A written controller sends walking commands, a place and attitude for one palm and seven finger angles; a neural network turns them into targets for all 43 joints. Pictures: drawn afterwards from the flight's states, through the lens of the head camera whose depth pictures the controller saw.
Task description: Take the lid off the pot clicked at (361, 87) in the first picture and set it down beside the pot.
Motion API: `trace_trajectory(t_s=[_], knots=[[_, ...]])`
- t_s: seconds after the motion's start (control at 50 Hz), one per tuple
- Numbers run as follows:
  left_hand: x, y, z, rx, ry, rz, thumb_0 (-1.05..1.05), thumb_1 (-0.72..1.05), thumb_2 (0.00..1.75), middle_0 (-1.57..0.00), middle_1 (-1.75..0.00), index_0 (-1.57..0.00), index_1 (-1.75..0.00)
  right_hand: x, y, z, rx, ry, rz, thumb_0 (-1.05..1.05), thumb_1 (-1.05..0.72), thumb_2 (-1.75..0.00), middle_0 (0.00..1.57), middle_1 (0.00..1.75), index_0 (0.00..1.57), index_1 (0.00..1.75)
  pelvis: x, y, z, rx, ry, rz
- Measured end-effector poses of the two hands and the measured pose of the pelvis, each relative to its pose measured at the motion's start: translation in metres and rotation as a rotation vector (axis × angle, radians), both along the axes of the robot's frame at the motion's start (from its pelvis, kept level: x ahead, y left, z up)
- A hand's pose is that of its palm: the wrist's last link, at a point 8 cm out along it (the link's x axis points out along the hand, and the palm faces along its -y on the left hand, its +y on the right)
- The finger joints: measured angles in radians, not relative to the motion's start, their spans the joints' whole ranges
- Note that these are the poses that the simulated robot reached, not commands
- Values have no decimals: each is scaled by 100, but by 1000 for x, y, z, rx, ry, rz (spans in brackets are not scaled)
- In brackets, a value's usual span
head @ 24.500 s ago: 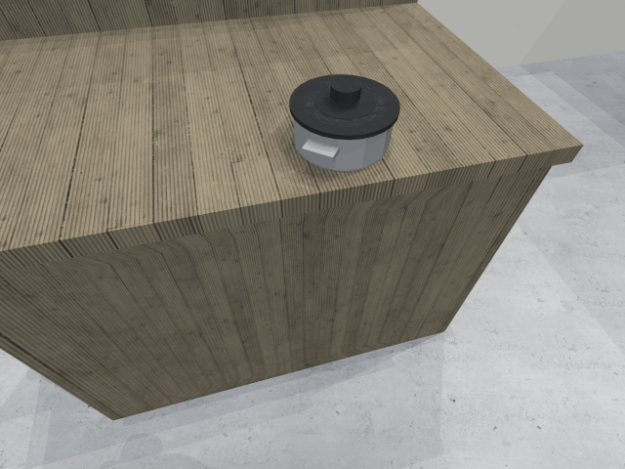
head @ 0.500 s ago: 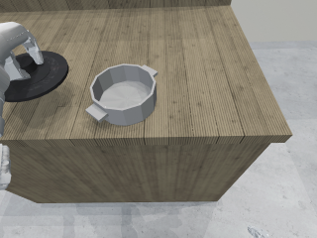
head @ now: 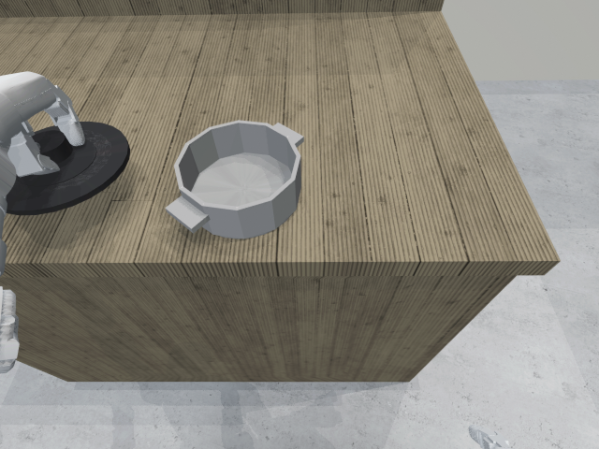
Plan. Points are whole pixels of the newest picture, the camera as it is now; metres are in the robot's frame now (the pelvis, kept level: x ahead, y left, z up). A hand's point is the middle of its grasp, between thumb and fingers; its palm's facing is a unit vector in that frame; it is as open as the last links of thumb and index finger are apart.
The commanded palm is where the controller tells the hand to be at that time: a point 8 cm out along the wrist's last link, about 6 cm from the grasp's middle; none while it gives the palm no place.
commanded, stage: lower the lid onto the table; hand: left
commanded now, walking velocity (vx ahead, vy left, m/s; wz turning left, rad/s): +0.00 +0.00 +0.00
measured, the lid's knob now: (48, 148) +0.46 +0.32 +0.15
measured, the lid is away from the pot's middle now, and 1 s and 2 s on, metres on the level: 0.24 0.23 0.23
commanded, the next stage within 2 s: open the fingers wide in 0.94 s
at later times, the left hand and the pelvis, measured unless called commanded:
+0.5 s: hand (57, 160) +0.45 +0.32 +0.14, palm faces -0.41 -0.13 -0.90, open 7.8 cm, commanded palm +0.45 +0.32 +0.22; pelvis +0.01 +0.01 +0.00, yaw +0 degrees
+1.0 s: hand (67, 169) +0.45 +0.31 +0.12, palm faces -0.39 -0.13 -0.91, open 7.8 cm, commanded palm +0.45 +0.32 +0.18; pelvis +0.02 +0.01 +0.00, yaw +0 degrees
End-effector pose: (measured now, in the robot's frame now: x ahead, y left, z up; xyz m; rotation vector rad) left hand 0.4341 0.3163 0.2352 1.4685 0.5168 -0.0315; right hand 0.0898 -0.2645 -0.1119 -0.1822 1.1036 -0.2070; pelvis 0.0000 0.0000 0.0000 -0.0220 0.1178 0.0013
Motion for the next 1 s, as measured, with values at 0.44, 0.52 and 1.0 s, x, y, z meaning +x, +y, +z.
trace_trajectory(t_s=[0.44, 0.52, 1.0], knots=[[19, 5, -35, -29, 73, -36, 0, 7, 97, -76, -84, -76, -86, -18, 8, -2, -18, 64, -28, 1, -91, -90, 20, 30, 20, 30, 7, 10, -1, -6, 21, -4], [24, 4, -42, -27, 84, -46, 0, 7, 97, -76, -84, -76, -86, -25, 7, -3, -21, 88, -41, 1, -91, -90, 20, 30, 20, 30, 9, 11, -2, -7, 28, -5], [21, 1, -56, -34, 61, -70, 0, 8, 95, -75, -86, -75, -88, 0, 10, -8, 18, 66, -23, 1, -91, -90, 20, 30, 20, 30, 15, 10, -5, -7, 47, -5]])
